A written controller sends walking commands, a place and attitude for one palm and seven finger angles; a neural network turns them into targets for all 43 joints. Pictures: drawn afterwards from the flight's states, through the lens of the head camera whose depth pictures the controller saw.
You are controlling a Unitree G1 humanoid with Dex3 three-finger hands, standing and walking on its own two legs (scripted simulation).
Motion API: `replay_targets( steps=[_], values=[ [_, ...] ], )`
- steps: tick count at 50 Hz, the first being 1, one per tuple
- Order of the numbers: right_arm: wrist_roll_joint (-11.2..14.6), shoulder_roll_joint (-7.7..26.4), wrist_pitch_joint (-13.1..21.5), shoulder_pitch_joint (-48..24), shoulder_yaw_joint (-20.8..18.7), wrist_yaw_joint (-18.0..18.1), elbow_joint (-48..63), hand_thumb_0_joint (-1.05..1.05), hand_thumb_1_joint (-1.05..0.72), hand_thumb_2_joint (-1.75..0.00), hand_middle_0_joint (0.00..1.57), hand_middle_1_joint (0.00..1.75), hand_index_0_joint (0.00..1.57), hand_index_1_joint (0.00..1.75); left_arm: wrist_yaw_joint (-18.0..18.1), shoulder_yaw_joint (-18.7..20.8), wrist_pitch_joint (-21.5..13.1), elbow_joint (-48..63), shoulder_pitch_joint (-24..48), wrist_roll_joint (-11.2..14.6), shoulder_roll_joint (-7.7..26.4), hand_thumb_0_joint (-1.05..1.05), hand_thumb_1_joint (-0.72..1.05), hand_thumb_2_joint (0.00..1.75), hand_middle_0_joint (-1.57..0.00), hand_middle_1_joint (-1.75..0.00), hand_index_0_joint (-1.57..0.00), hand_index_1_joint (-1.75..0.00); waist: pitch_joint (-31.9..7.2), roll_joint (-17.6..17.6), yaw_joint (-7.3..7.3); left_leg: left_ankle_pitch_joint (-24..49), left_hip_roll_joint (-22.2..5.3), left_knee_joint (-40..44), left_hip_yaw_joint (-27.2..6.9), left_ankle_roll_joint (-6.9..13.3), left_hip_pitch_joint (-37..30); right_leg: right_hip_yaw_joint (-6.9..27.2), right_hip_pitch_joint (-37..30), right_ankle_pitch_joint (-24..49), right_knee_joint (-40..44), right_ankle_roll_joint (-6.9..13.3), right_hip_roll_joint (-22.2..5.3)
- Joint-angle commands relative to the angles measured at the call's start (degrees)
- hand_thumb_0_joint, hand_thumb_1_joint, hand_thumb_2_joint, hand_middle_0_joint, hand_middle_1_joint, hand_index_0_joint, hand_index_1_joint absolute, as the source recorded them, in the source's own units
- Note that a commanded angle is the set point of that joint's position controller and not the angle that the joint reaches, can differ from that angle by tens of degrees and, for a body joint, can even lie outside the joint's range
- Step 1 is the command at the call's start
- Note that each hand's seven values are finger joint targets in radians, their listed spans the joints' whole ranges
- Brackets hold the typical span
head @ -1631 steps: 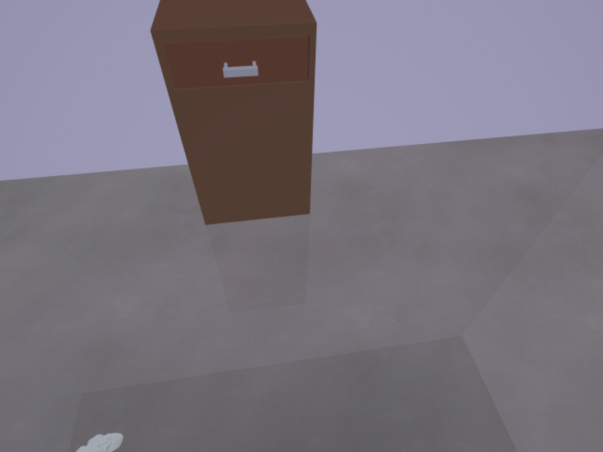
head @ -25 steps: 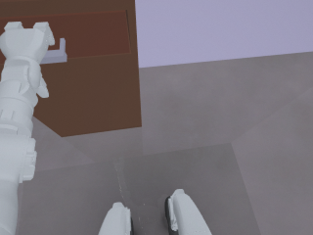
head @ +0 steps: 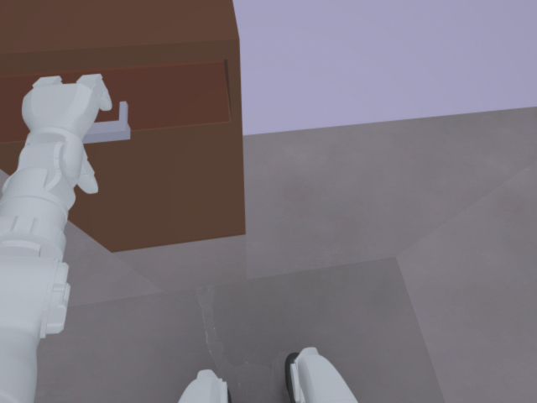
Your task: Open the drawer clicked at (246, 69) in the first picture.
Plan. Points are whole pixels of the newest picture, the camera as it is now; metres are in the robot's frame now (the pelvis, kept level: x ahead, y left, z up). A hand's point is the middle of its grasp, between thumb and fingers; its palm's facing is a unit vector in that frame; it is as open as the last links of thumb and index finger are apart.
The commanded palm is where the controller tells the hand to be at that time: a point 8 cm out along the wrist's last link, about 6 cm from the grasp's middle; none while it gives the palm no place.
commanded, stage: lift the hand off the handle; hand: left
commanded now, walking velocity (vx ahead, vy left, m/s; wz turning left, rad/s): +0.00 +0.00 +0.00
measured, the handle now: (94, 121) +0.56 +0.24 +0.01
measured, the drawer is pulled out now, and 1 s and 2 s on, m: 0.00 0.00 0.00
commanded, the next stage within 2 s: draw the hand back to the body in 0.82 s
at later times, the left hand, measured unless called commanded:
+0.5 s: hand (65, 96) +0.52 +0.23 +0.10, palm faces -0.02 +0.00 -1.00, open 13.2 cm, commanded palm +0.51 +0.23 +0.18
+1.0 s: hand (54, 68) +0.52 +0.22 +0.15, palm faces -0.04 +0.00 -1.00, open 13.8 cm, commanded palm +0.49 +0.23 +0.21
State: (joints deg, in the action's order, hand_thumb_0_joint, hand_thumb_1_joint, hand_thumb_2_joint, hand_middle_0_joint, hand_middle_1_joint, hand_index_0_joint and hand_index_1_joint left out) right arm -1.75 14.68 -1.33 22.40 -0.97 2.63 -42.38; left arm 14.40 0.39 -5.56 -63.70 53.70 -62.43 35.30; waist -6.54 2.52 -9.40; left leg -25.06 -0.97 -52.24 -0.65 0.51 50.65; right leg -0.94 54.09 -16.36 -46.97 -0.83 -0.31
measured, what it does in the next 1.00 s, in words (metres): stands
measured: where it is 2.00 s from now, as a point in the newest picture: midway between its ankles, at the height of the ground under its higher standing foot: outside the picture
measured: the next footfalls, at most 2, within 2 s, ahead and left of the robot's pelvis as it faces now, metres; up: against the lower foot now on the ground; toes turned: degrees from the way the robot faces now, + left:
none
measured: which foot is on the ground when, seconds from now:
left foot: down 0.00-1.00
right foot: down 0.00-1.00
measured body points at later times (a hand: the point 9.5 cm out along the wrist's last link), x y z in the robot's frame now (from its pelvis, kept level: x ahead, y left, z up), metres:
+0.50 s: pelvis +0.04 +0.00 +0.03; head +0.13 -0.02 +0.47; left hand +0.52 +0.23 +0.16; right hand +0.08 -0.27 -0.11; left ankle -0.02 +0.11 -0.69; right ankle +0.05 -0.13 -0.69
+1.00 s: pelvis +0.04 -0.01 +0.04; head +0.11 -0.03 +0.48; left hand +0.52 +0.22 +0.20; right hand +0.06 -0.30 -0.09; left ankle -0.02 +0.11 -0.69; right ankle +0.05 -0.13 -0.69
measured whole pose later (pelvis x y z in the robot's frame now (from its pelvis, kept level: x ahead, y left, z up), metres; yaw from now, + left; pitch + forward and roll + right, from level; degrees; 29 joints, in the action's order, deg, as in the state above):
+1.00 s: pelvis +0.04 -0.01 +0.04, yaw -1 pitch +14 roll +0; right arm 0.9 16.3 -4.9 19.6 -3.0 3.6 -39.5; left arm 4.2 0.2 -5.8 -53.1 49.6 -60.6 33.6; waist -5.2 2.9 -4.7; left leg -20.7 -1.5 -34.3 1.3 -0.4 27.6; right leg 0.7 33.6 -13.9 -33.5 0.1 0.5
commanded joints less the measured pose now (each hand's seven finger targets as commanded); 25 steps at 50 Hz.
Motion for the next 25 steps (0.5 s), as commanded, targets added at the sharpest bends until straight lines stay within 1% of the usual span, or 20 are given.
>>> replay_targets(
  steps=[1,2,4,6,7,8,9,10,11,12,13,14,15,16,18,19,20,21,24,25],
  values=[
    [0.1,10.3,0.7,9.0,-4.0,0.3,1.6,0.0,-0.9,-0.9,0.2,0.3,0.2,0.3,6.4,3.2,-0.3,18.8,34.4,0.4,15.7,0.0,-0.5,0.3,-0.3,-1.2,-0.3,-1.2,-31.9,9.9,-0.49,25.1,2.0,7.3,-0.6,0.4,-23.2,-1.5,-19.0,13.2,5.3,2.1,3.3],
    [0.1,10.3,0.7,8.8,-4.0,0.3,1.6,0.0,-0.9,-0.9,0.2,0.3,0.2,0.3,6.7,3.1,-0.2,19.9,35.3,0.4,15.2,0.0,-0.5,0.3,-0.3,-1.2,-0.3,-1.2,-31.3,9.5,-0.5,26.1,1.8,7.7,-0.7,0.3,-24.1,-1.8,-19.3,13.5,5.7,2.2,3.3],
    [0.0,10.4,0.5,8.3,-4.3,0.2,1.8,0.0,-0.9,-0.9,0.2,0.3,0.2,0.3,7.0,3.5,0.0,22.0,35.5,0.8,15.2,0.0,-0.5,0.3,-0.3,-1.2,-0.3,-1.2,-33.4,10.3,0.03,30.2,1.8,8.1,-0.6,-0.1,-27.2,-1.8,-21.0,15.8,6.0,2.2,3.4],
    [0.1,10.0,0.5,8.2,-4.6,0.2,1.8,0.0,-0.9,-0.9,0.2,0.3,0.2,0.3,7.2,2.6,0.2,24.3,35.3,1.0,13.3,0.0,-0.5,0.3,-0.3,-1.2,-0.3,-1.2,-34.1,11.0,0.14,35.1,1.5,8.4,-1.0,-0.6,-30.3,-2.1,-21.5,17.9,6.4,2.1,3.5],
    [0.2,9.8,0.5,7.8,-4.6,0.1,1.8,0.0,-0.9,-0.9,0.2,0.3,0.2,0.3,7.2,2.1,0.7,23.9,34.3,1.1,12.4,0.0,-0.5,0.3,-0.3,-1.2,-0.3,-1.2,-33.2,11.5,0.33,36.8,1.5,8.6,-1.0,-0.8,-31.2,-2.4,-21.6,18.1,6.7,2.1,3.5],
    [0.2,9.9,0.4,7.8,-4.6,0.0,1.7,0.0,-0.9,-0.9,0.2,0.3,0.2,0.3,7.1,2.7,1.1,24.2,34.4,1.3,12.9,0.0,-0.5,0.3,-0.3,-1.2,-0.3,-1.2,-32.7,10.1,0.33,38.3,1.4,8.8,-1.0,-0.9,-31.3,-2.4,-22.5,19.4,6.9,2.0,3.5],
    [0.1,10.1,0.1,7.5,-4.7,0.1,1.7,0.0,-0.9,-0.9,0.2,0.3,0.2,0.3,7.0,3.0,1.4,24.2,34.3,1.5,13.2,0.0,-0.5,0.3,-0.3,-1.2,-0.3,-1.2,-33.4,9.6,0.4,40.7,1.3,8.8,-1.0,-1.0,-32.4,-2.4,-23.5,20.7,7.2,2.0,3.5],
    [0.3,9.7,0.1,7.3,-4.6,0.1,2.0,0.0,-0.9,-0.9,0.2,0.3,0.2,0.3,6.8,2.0,1.8,24.5,33.8,1.4,11.9,0.0,-0.5,0.3,-0.3,-1.2,-0.3,-1.2,-32.9,10.2,0.43,41.3,1.3,9.1,-0.9,-0.9,-32.7,-2.4,-23.5,20.9,7.4,1.8,3.4],
    [0.4,9.7,0.0,7.0,-4.7,0.0,1.9,0.0,-0.9,-0.9,0.2,0.3,0.2,0.3,6.5,1.5,2.1,24.8,34.2,1.5,11.2,0.0,-0.5,0.3,-0.3,-1.2,-0.3,-1.2,-31.4,9.9,0.15,40.8,1.3,9.6,-1.0,-1.2,-33.1,-2.6,-23.4,20.7,7.9,1.9,3.5],
    [0.4,9.6,-0.1,6.7,-4.6,0.0,1.9,0.0,-0.9,-0.9,0.2,0.3,0.2,0.3,6.4,1.3,2.8,23.4,33.4,1.4,10.8,0.0,-0.5,0.3,-0.3,-1.2,-0.3,-1.2,-30.8,9.2,0.54,40.3,1.3,10.0,-0.8,-1.0,-32.7,-2.6,-24.3,20.6,8.1,1.9,3.4],
    [0.6,9.7,-0.1,6.5,-4.6,-0.1,2.3,0.0,-0.9,-0.9,0.2,0.3,0.2,0.3,6.1,1.2,2.8,25.1,34.3,1.6,10.7,0.0,-0.5,0.3,-0.3,-1.2,-0.3,-1.2,-30.8,9.2,0.36,40.1,1.3,10.6,-1.0,-1.1,-33.6,-2.6,-24.5,20.6,8.4,1.9,3.5],
    [0.6,9.6,-0.1,6.2,-4.7,0.1,2.5,0.0,-0.9,-0.9,0.2,0.3,0.2,0.3,5.8,1.1,2.6,26.4,35.1,1.8,10.8,0.0,-0.5,0.3,-0.3,-1.2,-0.3,-1.2,-32.2,8.5,0.54,42.0,1.3,10.6,-0.8,-1.1,-34.7,-2.4,-25.9,21.9,8.7,1.9,3.4],
    [0.5,9.2,0.0,6.0,-4.6,0.2,2.7,0.0,-0.9,-0.9,0.2,0.3,0.2,0.3,5.5,1.0,2.7,26.4,34.0,1.7,10.3,0.0,-0.5,0.3,-0.3,-1.2,-0.3,-1.2,-32.9,8.9,1.05,43.3,1.3,10.8,-0.9,-1.0,-35.3,-2.4,-26.7,22.7,8.6,1.7,3.2],
    [0.8,9.3,-0.2,5.7,-4.6,0.0,2.7,0.0,-0.9,-0.9,0.2,0.3,0.2,0.3,5.0,1.3,3.0,26.4,32.8,2.4,10.4,0.0,-0.5,0.3,-0.3,-1.2,-0.3,-1.2,-31.8,8.9,1.18,43.5,1.4,11.1,-0.7,-1.1,-35.6,-2.4,-27.2,23.3,9.1,1.8,3.4],
    [1.0,9.3,-0.4,4.9,-4.4,0.1,2.8,0.0,-0.9,-0.9,0.2,0.3,0.2,0.3,4.2,2.2,3.5,24.6,32.1,1.9,11.8,0.0,-0.5,0.3,-0.3,-1.2,-0.3,-1.2,-29.9,5.5,1.36,39.5,1.7,12.2,-0.2,-0.4,-32.9,-2.0,-29.7,23.5,9.7,1.6,3.2],
    [1.0,9.4,-0.6,4.7,-4.2,0.1,3.1,0.0,-0.9,-0.9,0.2,0.3,0.2,0.3,3.8,2.7,3.7,24.4,32.2,2.0,12.6,0.0,-0.5,0.3,-0.3,-1.2,-0.3,-1.2,-29.9,5.0,1.81,39.0,1.9,12.7,0.1,-0.2,-32.2,-1.8,-31.4,24.3,10.2,1.7,3.0],
    [1.2,8.9,-0.5,4.1,-4.1,0.3,3.2,0.0,-0.9,-0.9,0.2,0.3,0.2,0.3,3.4,1.8,3.8,23.7,32.0,1.5,11.8,0.0,-0.5,0.3,-0.3,-1.2,-0.3,-1.2,-28.6,5.3,1.68,38.2,2.0,13.2,0.3,0.1,-31.7,-1.6,-31.5,24.2,10.3,1.6,2.8],
    [1.3,9.0,-0.6,3.9,-4.1,0.1,3.4,0.0,-0.9,-0.9,0.2,0.3,0.2,0.3,3.0,2.2,3.9,23.9,31.9,1.9,12.1,0.0,-0.5,0.3,-0.3,-1.2,-0.3,-1.2,-28.0,5.4,2.22,37.2,2.1,13.9,0.3,0.0,-31.3,-1.7,-32.2,24.0,10.6,1.8,2.9],
    [1.5,8.7,-0.8,3.0,-4.2,0.2,4.4,0.0,-0.9,-0.9,0.2,0.3,0.2,0.3,1.6,1.8,3.9,23.9,31.1,1.6,11.5,0.0,-0.5,0.3,-0.3,-1.2,-0.3,-1.2,-29.5,3.7,2.81,37.2,2.3,14.5,0.9,0.5,-32.0,-1.2,-35.4,25.5,11.3,1.7,2.7],
    [1.6,8.6,-0.9,2.8,-4.2,0.2,4.2,0.0,-0.9,-0.9,0.2,0.3,0.2,0.3,1.3,1.3,4.2,22.3,30.4,1.5,11.1,0.0,-0.5,0.3,-0.3,-1.2,-0.3,-1.2,-26.8,3.3,2.35,35.1,2.3,15.1,0.9,0.7,-31.0,-1.4,-34.5,24.3,11.8,1.7,2.7]
  ],
)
